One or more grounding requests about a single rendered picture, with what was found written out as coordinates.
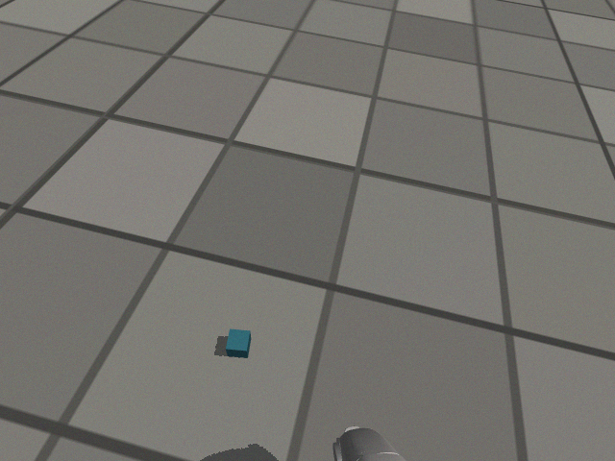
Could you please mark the cube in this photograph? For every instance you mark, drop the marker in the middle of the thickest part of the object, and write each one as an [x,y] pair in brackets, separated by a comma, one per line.
[238,343]

